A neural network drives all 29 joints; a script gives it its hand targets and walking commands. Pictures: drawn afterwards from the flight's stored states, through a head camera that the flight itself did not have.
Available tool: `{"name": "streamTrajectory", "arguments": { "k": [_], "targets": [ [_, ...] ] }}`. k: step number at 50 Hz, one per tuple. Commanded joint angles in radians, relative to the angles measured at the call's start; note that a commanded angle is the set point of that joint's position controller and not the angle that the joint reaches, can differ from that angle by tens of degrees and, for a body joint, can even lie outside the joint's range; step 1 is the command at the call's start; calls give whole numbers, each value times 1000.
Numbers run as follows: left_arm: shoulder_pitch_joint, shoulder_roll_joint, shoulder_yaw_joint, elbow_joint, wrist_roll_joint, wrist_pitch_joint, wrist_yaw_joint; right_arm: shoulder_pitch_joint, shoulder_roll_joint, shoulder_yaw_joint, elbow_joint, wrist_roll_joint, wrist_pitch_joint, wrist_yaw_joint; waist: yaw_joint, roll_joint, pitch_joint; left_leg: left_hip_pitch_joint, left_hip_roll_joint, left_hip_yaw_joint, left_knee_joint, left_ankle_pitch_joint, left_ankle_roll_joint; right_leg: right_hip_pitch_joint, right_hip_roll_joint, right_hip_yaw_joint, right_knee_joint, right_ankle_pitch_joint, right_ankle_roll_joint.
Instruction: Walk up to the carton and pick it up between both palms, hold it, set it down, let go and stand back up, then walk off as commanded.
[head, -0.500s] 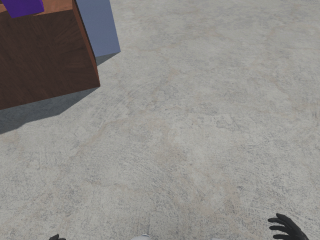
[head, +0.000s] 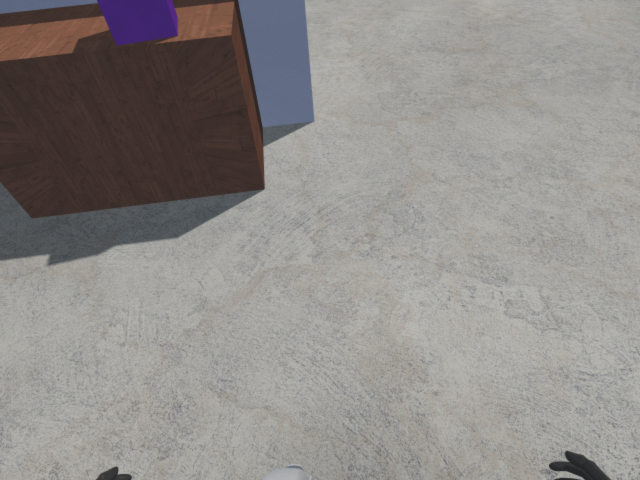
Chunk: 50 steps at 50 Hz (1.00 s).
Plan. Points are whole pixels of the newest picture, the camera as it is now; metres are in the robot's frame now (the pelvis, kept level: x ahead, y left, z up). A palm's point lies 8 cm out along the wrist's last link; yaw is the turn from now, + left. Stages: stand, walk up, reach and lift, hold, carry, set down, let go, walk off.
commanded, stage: walk up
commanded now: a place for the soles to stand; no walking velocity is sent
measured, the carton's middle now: out of the picture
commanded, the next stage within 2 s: none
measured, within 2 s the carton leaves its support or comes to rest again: neither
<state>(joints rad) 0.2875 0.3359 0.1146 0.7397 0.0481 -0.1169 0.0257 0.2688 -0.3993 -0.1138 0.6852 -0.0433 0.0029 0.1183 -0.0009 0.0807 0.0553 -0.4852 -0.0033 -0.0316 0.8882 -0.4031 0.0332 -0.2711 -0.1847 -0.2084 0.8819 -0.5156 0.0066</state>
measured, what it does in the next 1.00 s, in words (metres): walks ahead: right foot, then left foot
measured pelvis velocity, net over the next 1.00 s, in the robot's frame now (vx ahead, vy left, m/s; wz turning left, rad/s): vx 0.30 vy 0.01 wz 0.16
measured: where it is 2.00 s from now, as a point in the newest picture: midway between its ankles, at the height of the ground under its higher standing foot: (301, 364)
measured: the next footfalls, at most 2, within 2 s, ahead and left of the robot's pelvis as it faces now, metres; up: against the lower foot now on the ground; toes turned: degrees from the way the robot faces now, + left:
right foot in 0.32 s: +0.25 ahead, -0.14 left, +0.00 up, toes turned -6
left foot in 0.64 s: +0.30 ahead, +0.13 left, +0.00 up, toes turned +7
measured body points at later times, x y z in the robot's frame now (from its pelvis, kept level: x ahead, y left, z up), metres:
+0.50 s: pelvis +0.15 -0.01 +0.00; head +0.15 -0.05 +0.45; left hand +0.23 +0.30 -0.06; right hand +0.28 -0.31 -0.11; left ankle +0.15 +0.10 -0.64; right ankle +0.21 -0.13 -0.69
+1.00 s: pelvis +0.30 +0.01 -0.01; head +0.33 -0.01 +0.44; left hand +0.34 +0.33 -0.09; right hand +0.40 -0.30 -0.13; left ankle +0.26 +0.12 -0.67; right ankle +0.39 -0.10 -0.69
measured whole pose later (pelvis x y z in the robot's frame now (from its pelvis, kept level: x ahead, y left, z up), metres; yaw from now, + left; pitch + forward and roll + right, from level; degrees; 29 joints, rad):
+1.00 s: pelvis +0.30 +0.01 -0.01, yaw +9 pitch +0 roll +1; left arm 0.30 0.34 0.07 0.74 0.01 -0.14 0.02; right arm 0.41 -0.40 -0.11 0.70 -0.04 -0.02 0.07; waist 0.00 0.04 0.06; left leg -0.48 -0.03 -0.02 1.10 -0.52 0.04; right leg -0.57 -0.09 -0.08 0.95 -0.36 -0.01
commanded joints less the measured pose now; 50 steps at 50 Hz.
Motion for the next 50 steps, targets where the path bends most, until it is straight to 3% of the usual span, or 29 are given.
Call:
{"name": "streamTrajectory", "arguments": {
  "k": [1, 2, 3, 4, 6, 13, 14, 15, 16, 17, 18, 19, 21, 25, 29, 31, 32, 33, 34, 35, 36, 37, 39, 44, 46, 47, 48, 49, 50],
  "targets": [
    [-96, 210, 6, -85, -25, -19, -22, 258, -399, -135, 28, 1, -67, -37, -181, 387, -74, 409, 192, -690, -624, -378, 107, -589, 120, 15, 466, -6, -43],
    [-148, 286, 18, -108, -45, -20, -13, 170, -411, -132, -10, 24, -71, -40, -143, 194, -23, 344, 275, -952, -740, -406, 168, -622, 145, 179, 503, -4, -56],
    [-141, 343, 36, -86, -50, -20, -12, 126, -389, -124, -18, 36, -74, -48, -109, -1, -23, 375, 272, -858, -640, -216, 167, -611, 102, 228, 501, 60, -57],
    [-94, 332, 35, -63, -46, -21, -8, 129, -360, -110, -21, 37, -76, -61, -91, -13, -70, 438, 241, -736, -534, 46, 165, -614, 83, 213, 491, 59, -54],
    [-34, 313, 27, -32, -39, -20, 2, 153, -287, -88, -26, 34, -83, -72, -90, 23, -160, 489, 205, -580, -431, 324, 167, -584, 69, 207, 383, 69, -46],
    [-43, 292, 21, -40, -46, -48, 0, 134, -282, -75, -64, 12, -78, -72, -96, 67, -155, 344, 216, -456, -332, 447, 269, -449, 92, 137, 25, 97, -56],
    [-12, 285, 21, -26, -46, -56, 0, 99, -278, -72, -73, 14, -74, -69, -63, 51, -154, 251, 199, -401, -293, 469, 258, -318, 107, 119, -62, 169, -64],
    [85, 284, 28, 5, -45, -66, 2, 43, -255, -61, -94, 18, -69, -65, 4, 15, -178, 82, 152, -312, -199, 449, 211, -55, 129, 117, -204, 277, -70],
    [228, 336, 53, 38, -29, -70, 12, -1, -193, -35, -115, 24, -73, -62, 100, -81, -229, -123, 80, -207, -2, 432, 139, 257, 142, 145, -275, 266, -88],
    [350, 454, 94, 46, -16, -74, 23, 4, -104, -7, -140, 36, -83, -54, 181, -348, -319, -360, -68, -83, 348, 215, 43, 473, -150, 581, -409, -67, -166],
    [278, 514, 101, 32, -32, -62, 26, -18, -174, -14, -135, 25, -71, -64, 146, -321, -235, -525, -118, -77, 432, -124, 0, 401, -348, 930, -604, -354, -235],
    [167, 495, 93, 18, -43, -48, 22, -66, -253, -35, -109, 11, -52, -66, 113, -211, -125, -529, -28, -140, 465, -71, -1, 288, -345, 884, -641, -520, -273],
    [47, 438, 71, -1, -41, -32, 22, -19, -268, -53, -63, 10, -40, -45, 36, -213, 0, -462, 56, -112, 411, -27, -16, 91, -283, 665, -614, -431, -254],
    [-14, 461, 76, -24, -23, -30, 13, 60, -263, -79, -13, 12, -18, -12, -13, -291, 61, -238, 72, -8, 270, -11, -28, -142, -243, 466, -632, -413, -249],
    [-41, 499, 100, -32, -7, -23, 7, 14, -264, -85, -17, 17, -22, 1, -5, -311, 58, -136, 86, 54, 82, -103, -17, -127, -272, 414, -578, -365, -261],
    [-84, 474, 91, -37, -3, -16, 3, 92, -258, -92, 11, 14, -39, -2, -59, -253, -13, 71, 70, 93, -94, -53, 14, -159, -237, 311, -452, -267, -221],
    [-83, 414, 71, -34, 5, -6, 2, 189, -265, -103, 53, 7, -52, -12, -108, -128, -72, 272, 16, 95, -175, -83, 15, -247, -170, 193, -236, -181, -174],
    [-45, 321, 39, -33, 7, 1, -3, 316, -304, -128, 99, 0, -61, -31, -161, 101, -141, 474, -17, -22, -274, -182, 39, -382, -67, 66, 145, -35, -126],
    [-107, 209, 2, -77, -23, -2, -12, 303, -395, -133, 52, -7, -71, -51, -197, 385, -63, 411, 203, -688, -594, -537, 114, -692, 134, 27, 472, -58, -43],
    [-161, 281, 16, -98, -36, -6, -5, 180, -422, -127, -3, 15, -77, -59, -146, 184, 3, 307, 300, -998, -748, -558, 172, -693, 159, 197, 522, -34, -52],
    [-138, 340, 33, -76, -40, -8, -5, 113, -405, -118, -19, 26, -82, -68, -102, -14, 8, 317, 297, -896, -648, -364, 172, -659, 110, 243, 503, 35, -56],
    [-81, 342, 37, -46, -41, -10, -5, 120, -371, -106, -21, 26, -84, -79, -82, -41, -50, 390, 263, -745, -525, -110, 171, -646, 90, 222, 471, 48, -53],
    [-13, 318, 31, -17, -38, -12, 4, 159, -294, -83, -26, 22, -91, -88, -85, 25, -148, 452, 224, -577, -414, 179, 177, -604, 84, 198, 359, 43, -45],
    [-22, 294, 25, -31, -48, -34, 5, 167, -298, -78, -48, 7, -82, -86, -97, 72, -147, 373, 240, -476, -321, 344, 271, -512, 99, 151, 99, 1, -52],
    [47, 284, 26, -8, -48, -50, 6, 107, -294, -72, -71, 11, -74, -79, -41, 50, -160, 195, 211, -361, -238, 369, 255, -258, 128, 111, -83, 137, -67],
    [180, 296, 39, 31, -43, -59, 12, 41, -253, -54, -94, 14, -70, -75, 47, -5, -196, -13, 142, -242, -92, 370, 186, 59, 161, 110, -216, 209, -78],
    [348, 382, 76, 64, -28, -60, 24, 16, -175, -25, -115, 23, -78, -71, 154, -182, -262, -255, 60, -127, 199, 323, 103, 369, 88, 268, -275, 104, -110],
    [369, 510, 105, 47, -27, -62, 34, 4, -110, 1, -150, 29, -83, -71, 163, -459, -259, -534, -83, -25, 457, -125, 13, 453, -284, 864, -492, -126, -204],
    [263, 520, 100, 33, -49, -49, 31, -75, -228, -19, -141, 12, -66, -83, 133, -255, -146, -611, -33, -95, 478, -132, -1, 355, -339, 991, -596, -327, -273]
  ]
}}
